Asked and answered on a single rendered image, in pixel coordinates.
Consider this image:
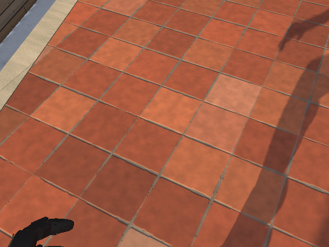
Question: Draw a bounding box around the left robot hand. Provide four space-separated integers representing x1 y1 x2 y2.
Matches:
8 217 74 247

